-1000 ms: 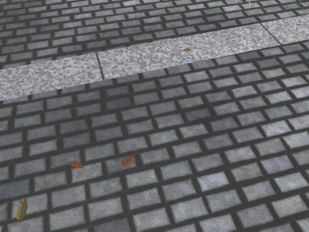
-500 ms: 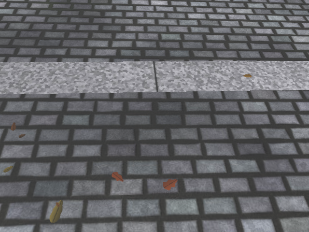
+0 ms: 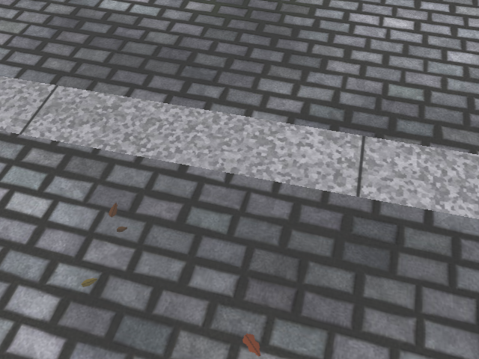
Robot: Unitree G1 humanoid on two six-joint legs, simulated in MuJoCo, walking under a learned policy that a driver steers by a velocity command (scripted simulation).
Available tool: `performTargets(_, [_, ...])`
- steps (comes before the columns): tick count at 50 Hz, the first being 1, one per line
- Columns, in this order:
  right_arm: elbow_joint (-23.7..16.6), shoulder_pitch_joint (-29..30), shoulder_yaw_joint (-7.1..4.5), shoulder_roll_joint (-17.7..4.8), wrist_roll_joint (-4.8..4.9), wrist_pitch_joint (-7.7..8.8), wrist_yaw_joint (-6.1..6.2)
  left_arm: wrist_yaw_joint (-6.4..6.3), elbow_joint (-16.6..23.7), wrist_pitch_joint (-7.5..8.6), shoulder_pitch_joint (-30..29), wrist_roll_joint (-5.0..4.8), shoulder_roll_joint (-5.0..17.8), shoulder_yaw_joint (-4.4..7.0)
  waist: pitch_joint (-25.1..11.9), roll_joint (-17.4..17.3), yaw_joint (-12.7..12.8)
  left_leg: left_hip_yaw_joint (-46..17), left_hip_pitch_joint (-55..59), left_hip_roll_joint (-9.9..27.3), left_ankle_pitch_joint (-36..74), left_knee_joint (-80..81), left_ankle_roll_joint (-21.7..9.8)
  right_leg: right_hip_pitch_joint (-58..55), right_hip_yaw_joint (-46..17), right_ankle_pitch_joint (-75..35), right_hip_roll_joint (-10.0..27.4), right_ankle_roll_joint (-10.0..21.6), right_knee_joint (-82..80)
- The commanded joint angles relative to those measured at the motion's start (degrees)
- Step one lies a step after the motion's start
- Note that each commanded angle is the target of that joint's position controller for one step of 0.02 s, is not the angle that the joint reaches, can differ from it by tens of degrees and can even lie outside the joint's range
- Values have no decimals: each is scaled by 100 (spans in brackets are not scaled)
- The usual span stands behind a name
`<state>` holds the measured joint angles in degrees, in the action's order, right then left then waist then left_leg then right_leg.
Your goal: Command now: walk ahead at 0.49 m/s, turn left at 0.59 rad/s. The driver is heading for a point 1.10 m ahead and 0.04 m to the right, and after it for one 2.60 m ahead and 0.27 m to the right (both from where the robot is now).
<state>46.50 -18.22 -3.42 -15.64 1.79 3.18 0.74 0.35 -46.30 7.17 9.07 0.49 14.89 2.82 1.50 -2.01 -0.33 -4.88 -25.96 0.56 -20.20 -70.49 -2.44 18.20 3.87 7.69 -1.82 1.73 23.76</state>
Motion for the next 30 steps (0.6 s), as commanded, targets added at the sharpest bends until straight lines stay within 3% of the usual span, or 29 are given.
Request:
performTargets(1, [-494, -130, -73, -170, 24, -28, -32, 24, 117, 79, 191, -3, 492, 137, -239, 604, 11, -170, -1058, 693, 336, 60, 10, -953, -1458, -299, 1639, 1002, -1484])
performTargets(5, [-851, 366, -47, -164, -56, -82, -51, 21, -39, 97, 305, -34, 797, 250, -49, 438, 30, -157, -1587, 807, 1019, 869, 97, -1033, -747, -1038, 1749, 1116, -1678])
performTargets(10, [-1180, 1286, 9, -127, -45, 13, -254, -21, -100, -21, 487, -66, 999, 275, 95, 426, 358, 336, -1365, 655, 2272, 2489, 40, -1321, 158, -1208, 1561, 835, -1533])
performTargets(14, [-1498, 1814, 37, -132, -34, 11, -349, 9, -310, -154, 923, -200, 1168, 298, 308, 460, 487, 552, -1215, 451, 1641, 3240, -157, -1854, 180, -1160, 1819, 754, -1366])
performTargets(16, [-1552, 1684, -36, -309, -71, 17, -363, 2, -364, -233, 913, -240, 1297, 321, 193, 602, 268, 769, -774, 187, 1030, 3502, -353, -2128, 276, -2388, 1912, 675, -867])
performTargets(17, [-1450, 1204, -135, -475, -98, 22, -354, -12, -374, -275, 829, -245, 1355, 321, -125, 656, -84, 941, -6, -48, 1042, 3754, -480, -2110, 453, -3350, 1826, 569, -161])
performTargets(18, [-1143, 233, -310, -765, -94, 17, -313, -37, -376, -309, 847, -215, 1248, 267, -663, 567, -560, 1088, 1399, -358, 1351, 4006, -636, -1711, 688, -3872, 1582, 416, 994])
performTargets(19, [-928, -801, -497, -1278, -101, -26, -206, -59, -229, -281, 876, -67, 983, 141, -1352, -43, -959, -118, 3248, 479, 1682, 3857, -948, -299, 802, -2289, 1315, 141, 2820])
performTargets(20, [-905, -791, -546, -1881, -104, -7, -190, 42, -50, -127, 1569, 4, 197, -113, -2103, -1516, -283, -3271, 4890, 1994, 738, 4586, -1983, 1965, 289, 2429, 266, -168, 4850])
performTargets(21, [-954, -980, -388, -1253, -117, 46, -215, 97, -147, 33, 1085, -242, 816, 24, -2420, -754, -698, -3880, 4856, 2156, 515, 5201, -1961, 2465, -758, 2559, 328, -82, 5521])
performTargets(22, [-912, -660, -303, -1032, -155, 100, -236, 106, 73, 77, 513, -406, 994, 92, -1519, -581, -656, -2869, 4228, 1943, 1131, 5197, -1658, 2878, -693, 2070, 569, 10, 5549])
performTargets(23, [-956, -210, -247, -862, -124, 121, -241, 58, 113, 83, 336, -316, 885, 58, -1100, -172, -426, -2127, 3393, 1702, 1728, 5196, -1453, 2690, -678, 1528, 841, 43, 5142])
performTargets(24, [-999, 165, -183, -646, -135, 131, -256, 23, 75, 48, 281, -184, 861, 83, -788, -42, -224, -1575, 2659, 1464, 2202, 5326, -1329, 2368, -678, 1226, 1001, 20, 4759])
performTargets(25, [-1025, 339, -140, -517, -189, 160, -259, 32, 46, -27, 458, -157, 820, 100, -719, -150, -9, -1299, 2202, 1339, 2334, 5522, -1276, 1973, -754, 988, 1121, 10, 4559])
performTargets(28, [-898, 362, -165, -598, -168, 288, -245, 24, -3, -227, 612, -122, 575, 81, -502, -52, 204, -836, 1698, 1239, 2634, 6001, -1356, 1767, -700, 594, 1116, -118, 4049])
performTargets(30, [-762, 247, -188, -655, -193, 324, -186, 11, 68, -297, 349, -104, 498, 66, -268, -18, 159, -449, 1743, 1213, 2759, 6174, -1307, 2128, -715, 57, 1117, -218, 3567])
